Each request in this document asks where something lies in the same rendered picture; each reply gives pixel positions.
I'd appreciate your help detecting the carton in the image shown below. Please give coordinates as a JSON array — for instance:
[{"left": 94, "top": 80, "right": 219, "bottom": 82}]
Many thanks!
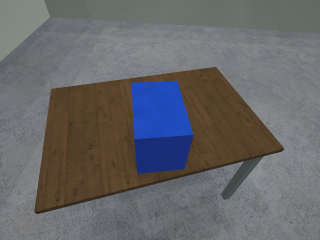
[{"left": 131, "top": 80, "right": 194, "bottom": 174}]

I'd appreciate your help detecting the table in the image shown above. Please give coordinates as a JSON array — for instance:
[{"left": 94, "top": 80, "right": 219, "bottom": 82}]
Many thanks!
[{"left": 34, "top": 67, "right": 285, "bottom": 214}]

